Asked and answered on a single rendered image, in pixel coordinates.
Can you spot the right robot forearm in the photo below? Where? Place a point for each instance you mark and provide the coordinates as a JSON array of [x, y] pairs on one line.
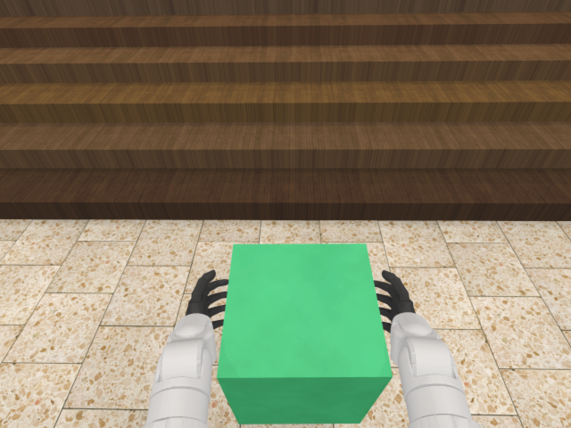
[[430, 381]]

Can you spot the robot right hand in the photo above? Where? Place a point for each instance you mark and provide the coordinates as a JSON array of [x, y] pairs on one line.
[[399, 302]]

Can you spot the carton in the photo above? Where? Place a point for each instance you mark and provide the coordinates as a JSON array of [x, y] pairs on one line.
[[302, 339]]

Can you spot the left robot forearm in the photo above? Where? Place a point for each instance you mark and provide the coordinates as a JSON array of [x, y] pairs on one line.
[[181, 389]]

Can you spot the robot left hand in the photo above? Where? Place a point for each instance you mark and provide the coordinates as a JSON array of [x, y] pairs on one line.
[[200, 301]]

